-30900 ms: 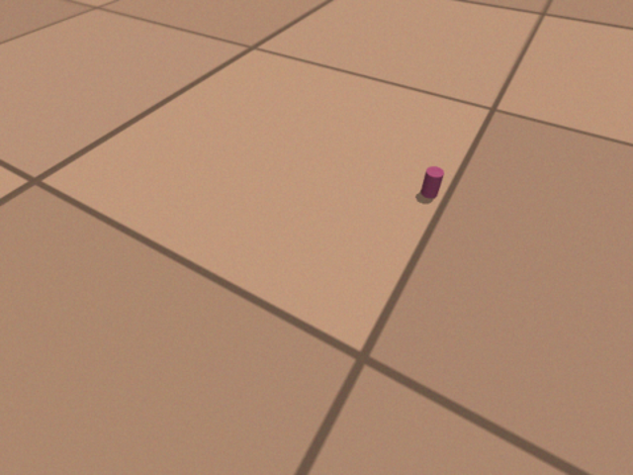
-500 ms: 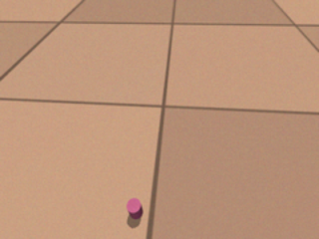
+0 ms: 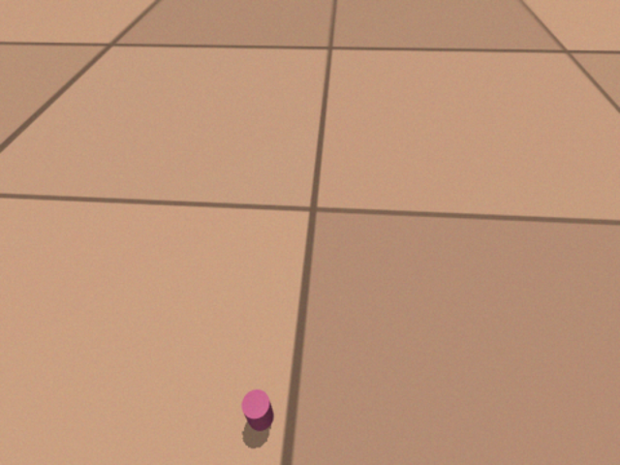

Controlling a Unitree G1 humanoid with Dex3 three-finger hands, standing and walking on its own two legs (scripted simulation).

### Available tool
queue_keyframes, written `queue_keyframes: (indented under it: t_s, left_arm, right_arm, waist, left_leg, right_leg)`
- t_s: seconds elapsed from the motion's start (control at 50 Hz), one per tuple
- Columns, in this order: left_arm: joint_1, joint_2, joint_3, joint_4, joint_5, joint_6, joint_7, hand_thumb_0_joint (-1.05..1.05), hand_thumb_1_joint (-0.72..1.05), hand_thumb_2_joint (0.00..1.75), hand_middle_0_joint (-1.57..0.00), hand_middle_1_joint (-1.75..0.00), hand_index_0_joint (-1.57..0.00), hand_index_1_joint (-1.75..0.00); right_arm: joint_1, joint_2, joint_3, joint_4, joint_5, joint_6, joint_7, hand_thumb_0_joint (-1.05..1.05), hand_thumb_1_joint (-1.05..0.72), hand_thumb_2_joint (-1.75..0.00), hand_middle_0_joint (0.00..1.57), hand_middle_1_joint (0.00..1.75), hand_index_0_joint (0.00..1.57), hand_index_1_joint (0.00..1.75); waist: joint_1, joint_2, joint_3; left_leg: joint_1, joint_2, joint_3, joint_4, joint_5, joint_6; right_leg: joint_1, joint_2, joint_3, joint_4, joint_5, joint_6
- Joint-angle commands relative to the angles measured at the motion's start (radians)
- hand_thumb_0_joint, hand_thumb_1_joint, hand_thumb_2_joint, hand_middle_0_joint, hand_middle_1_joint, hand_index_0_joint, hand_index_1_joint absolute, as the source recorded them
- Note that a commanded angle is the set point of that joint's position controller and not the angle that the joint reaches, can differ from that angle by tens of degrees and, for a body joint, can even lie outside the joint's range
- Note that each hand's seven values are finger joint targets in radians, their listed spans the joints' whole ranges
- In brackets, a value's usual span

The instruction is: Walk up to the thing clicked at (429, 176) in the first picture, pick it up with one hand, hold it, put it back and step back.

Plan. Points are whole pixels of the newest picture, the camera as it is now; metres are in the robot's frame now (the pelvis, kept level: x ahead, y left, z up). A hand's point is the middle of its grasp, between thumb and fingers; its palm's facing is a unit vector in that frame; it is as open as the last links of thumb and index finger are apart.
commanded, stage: stand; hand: left
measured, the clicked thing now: (258, 410) +0.38 +0.20 -0.72
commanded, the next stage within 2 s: step back in 0.20 s
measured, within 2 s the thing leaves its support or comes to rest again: neither
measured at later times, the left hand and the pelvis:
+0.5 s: hand out of the picture +0.07 +0.29 -0.17, palm faces -0.06 -0.92 -0.39, open 7.4 cm; pelvis -0.05 +0.02 -0.02, yaw +0 degrees
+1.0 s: hand out of the picture -0.01 +0.30 -0.18, palm faces -0.12 -0.91 -0.40, open 7.4 cm; pelvis -0.15 +0.04 -0.03, yaw -5 degrees
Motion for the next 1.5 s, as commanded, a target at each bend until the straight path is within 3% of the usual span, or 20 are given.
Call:
queue_keyframes:
  t_s: [0.0,0.26,0.4,0.5,0.56,0.64,0.7,0.88,0.96,0.98,1.0,1.02,1.1,1.22,1.28,1.32,1.34,1.36,1.42,1.48]
  left_arm:
    - [-0.043,0.215,0.039,-0.062,0.001,-0.026,0.016,0.00,0.90,0.90,-0.20,-0.30,-0.20,-0.30]
    - [-0.026,0.285,0.081,-0.171,-0.018,-0.003,0.020,0.00,0.90,0.90,-0.20,-0.30,-0.20,-0.30]
    - [-0.071,0.354,0.106,-0.291,0.020,0.014,0.023,0.00,0.90,0.90,-0.20,-0.30,-0.20,-0.30]
    - [-0.124,0.312,0.089,-0.351,0.019,0.037,0.021,0.00,0.90,0.90,-0.20,-0.30,-0.20,-0.30]
    - [-0.088,0.245,0.080,-0.369,0.000,0.060,0.032,0.00,0.90,0.90,-0.20,-0.30,-0.20,-0.30]
    - [-0.056,0.268,0.092,-0.354,0.008,0.057,0.043,0.00,0.90,0.90,-0.20,-0.30,-0.20,-0.30]
    - [-0.006,0.257,0.101,-0.370,0.007,0.053,0.034,0.00,0.90,0.90,-0.20,-0.30,-0.20,-0.30]
    - [0.030,0.228,0.115,-0.409,0.015,0.031,0.019,0.00,0.90,0.90,-0.20,-0.30,-0.20,-0.30]
    - [0.128,0.256,0.128,-0.363,0.031,0.018,0.019,0.00,0.90,0.90,-0.20,-0.30,-0.20,-0.30]
    - [0.113,0.314,0.144,-0.378,0.035,0.014,0.018,0.00,0.90,0.90,-0.20,-0.30,-0.20,-0.30]
    - [0.039,0.385,0.151,-0.409,0.023,0.021,0.015,0.00,0.90,0.90,-0.20,-0.30,-0.20,-0.30]
    - [-0.005,0.390,0.153,-0.444,0.032,0.016,0.016,0.00,0.90,0.90,-0.20,-0.30,-0.20,-0.30]
    - [-0.005,0.274,0.133,-0.455,0.022,0.021,0.026,0.00,0.90,0.90,-0.20,-0.30,-0.20,-0.30]
    - [0.047,0.271,0.131,-0.484,0.031,0.042,0.027,0.00,0.90,0.90,-0.20,-0.30,-0.20,-0.30]
    - [0.029,0.286,0.123,-0.494,0.010,0.065,0.015,0.00,0.90,0.90,-0.20,-0.30,-0.20,-0.30]
    - [0.082,0.224,0.111,-0.500,0.003,0.075,0.009,0.00,0.90,0.90,-0.20,-0.30,-0.20,-0.30]
    - [0.045,0.232,0.117,-0.505,0.008,0.070,0.021,0.00,0.90,0.90,-0.20,-0.30,-0.20,-0.30]
    - [-0.022,0.270,0.131,-0.505,0.027,0.066,0.034,0.00,0.90,0.90,-0.20,-0.30,-0.20,-0.30]
    - [0.074,0.260,0.138,-0.455,0.004,0.069,0.019,0.00,0.90,0.90,-0.20,-0.30,-0.20,-0.30]
    - [0.100,0.258,0.149,-0.445,0.013,0.069,0.010,0.00,0.90,0.90,-0.20,-0.30,-0.20,-0.30]
  right_arm:
    - [-0.028,-0.201,-0.040,-0.058,0.003,-0.021,-0.007,0.00,-0.90,-0.90,0.20,0.30,0.20,0.30]
    - [-0.027,-0.257,-0.082,-0.134,0.028,0.017,0.002,0.00,-0.90,-0.90,0.20,0.30,0.20,0.30]
    - [0.057,-0.230,-0.099,-0.195,0.013,0.055,0.018,0.00,-0.90,-0.90,0.20,0.30,0.20,0.30]
    - [0.126,-0.240,-0.113,-0.211,0.011,0.035,0.018,0.00,-0.90,-0.90,0.20,0.30,0.20,0.30]
    - [0.082,-0.364,-0.146,-0.248,-0.029,0.021,0.002,0.00,-0.90,-0.90,0.20,0.30,0.20,0.30]
    - [-0.002,-0.329,-0.137,-0.308,-0.018,0.015,-0.015,0.00,-0.90,-0.90,0.20,0.30,0.20,0.30]
    - [0.015,-0.288,-0.119,-0.322,-0.010,0.011,-0.029,0.00,-0.90,-0.90,0.20,0.30,0.20,0.30]
    - [0.073,-0.305,-0.128,-0.345,0.000,0.017,-0.028,0.00,-0.90,-0.90,0.20,0.30,0.20,0.30]
    - [0.009,-0.277,-0.116,-0.359,0.020,0.027,-0.017,0.00,-0.90,-0.90,0.20,0.30,0.20,0.30]
    - [0.005,-0.254,-0.107,-0.371,0.028,0.026,-0.014,0.00,-0.90,-0.90,0.20,0.30,0.20,0.30]
    - [-0.008,-0.229,-0.105,-0.369,0.026,0.034,-0.023,0.00,-0.90,-0.90,0.20,0.30,0.20,0.30]
    - [0.016,-0.260,-0.120,-0.353,0.019,0.040,-0.027,0.00,-0.90,-0.90,0.20,0.30,0.20,0.30]
    - [0.055,-0.234,-0.096,-0.316,0.025,0.033,-0.021,0.00,-0.90,-0.90,0.20,0.30,0.20,0.30]
    - [0.086,-0.224,-0.086,-0.336,0.017,0.016,-0.029,0.00,-0.90,-0.90,0.20,0.30,0.20,0.30]
    - [0.148,-0.220,-0.102,-0.312,0.000,0.004,-0.025,0.00,-0.90,-0.90,0.20,0.30,0.20,0.30]
    - [0.101,-0.319,-0.134,-0.335,-0.030,-0.001,-0.025,0.00,-0.90,-0.90,0.20,0.30,0.20,0.30]
    - [0.051,-0.410,-0.149,-0.352,-0.027,0.001,-0.014,0.00,-0.90,-0.90,0.20,0.30,0.20,0.30]
    - [0.058,-0.439,-0.158,-0.365,-0.017,-0.001,-0.013,0.00,-0.90,-0.90,0.20,0.30,0.20,0.30]
    - [-0.061,-0.301,-0.116,-0.388,-0.031,-0.009,-0.023,0.00,-0.90,-0.90,0.20,0.30,0.20,0.30]
    - [0.021,-0.281,-0.119,-0.378,-0.011,-0.010,-0.024,0.00,-0.90,-0.90,0.20,0.30,0.20,0.30]
  waist:
    - [0.003,-0.005,-0.056]
    - [-0.018,-0.031,-0.066]
    - [-0.014,-0.211,-0.134]
    - [-0.053,-0.133,-0.134]
    - [-0.034,0.187,-0.072]
    - [-0.020,0.159,-0.061]
    - [0.006,0.127,-0.074]
    - [-0.026,0.119,-0.128]
    - [0.022,0.014,-0.155]
    - [0.024,-0.130,-0.139]
    - [0.038,-0.301,-0.083]
    - [0.031,-0.294,-0.034]
    - [0.018,-0.153,-0.029]
    - [0.030,-0.206,-0.127]
    - [-0.011,-0.170,-0.147]
    - [0.023,0.079,-0.137]
    - [0.010,0.209,-0.098]
    - [-0.055,0.248,-0.057]
    - [0.050,0.129,-0.004]
    - [0.026,0.122,-0.028]
  left_leg:
    - [-0.018,0.142,-0.120,-0.049,0.104,0.010]
    - [-0.108,0.109,-0.107,0.169,0.259,0.049]
    - [-0.185,-0.027,-0.087,0.612,-0.355,0.028]
    - [-0.144,-0.007,-0.055,0.289,-0.032,0.022]
    - [-0.069,0.289,-0.422,0.095,0.494,0.137]
    - [-0.073,0.296,-0.363,0.167,0.592,0.211]
    - [0.023,0.238,-0.272,0.234,0.651,0.183]
    - [0.036,0.239,-0.247,0.288,0.461,0.201]
    - [-0.210,0.163,-0.185,0.385,0.178,0.101]
    - [-0.359,0.059,-0.130,0.498,-0.015,0.043]
    - [-0.352,-0.078,-0.056,0.704,-0.385,0.000]
    - [-0.287,-0.054,-0.145,0.859,-0.483,-0.014]
    - [-0.391,-0.118,-0.166,0.906,-0.360,-0.020]
    - [-0.362,-0.020,-0.085,0.454,-0.331,-0.031]
    - [-0.179,-0.034,-0.011,0.088,-0.012,-0.016]
    - [0.003,0.210,-0.352,0.046,0.158,0.059]
    - [-0.076,0.377,-0.505,0.051,0.270,0.184]
    - [-0.245,0.471,-0.603,0.015,0.219,0.292]
    - [-0.185,0.260,-0.281,0.111,0.396,0.196]
    - [-0.075,0.223,-0.252,0.149,0.428,0.170]
  right_leg:
    - [0.018,-0.135,0.121,-0.040,0.115,-0.010]
    - [-0.053,-0.135,0.138,0.123,0.325,-0.068]
    - [-0.165,-0.386,0.358,0.066,0.322,-0.276]
    - [-0.163,-0.210,0.179,0.272,0.269,-0.135]
    - [-0.408,0.109,0.144,0.661,-0.421,-0.018]
    - [-0.438,0.101,0.235,0.893,-0.407,-0.012]
    - [-0.472,0.111,0.208,0.903,-0.336,-0.002]
    - [-0.279,0.029,0.090,0.423,-0.308,0.012]
    - [0.017,-0.028,0.150,0.143,0.120,-0.042]
    - [0.047,-0.165,0.359,0.136,0.224,-0.122]
    - [-0.137,-0.364,0.549,0.065,0.276,-0.298]
    - [-0.272,-0.414,0.619,0.049,0.288,-0.340]
    - [-0.125,-0.197,0.295,0.149,0.409,-0.216]
    - [0.092,-0.185,0.272,0.224,0.394,-0.193]
    - [0.017,-0.136,0.221,0.344,0.306,-0.123]
    - [-0.315,0.005,0.155,0.515,-0.103,-0.040]
    - [-0.415,0.125,0.122,0.673,-0.444,-0.010]
    - [-0.343,0.094,0.215,0.833,-0.514,0.003]
    - [-0.401,0.115,0.258,0.988,-0.358,-0.006]
    - [-0.426,0.132,0.233,0.990,-0.312,0.019]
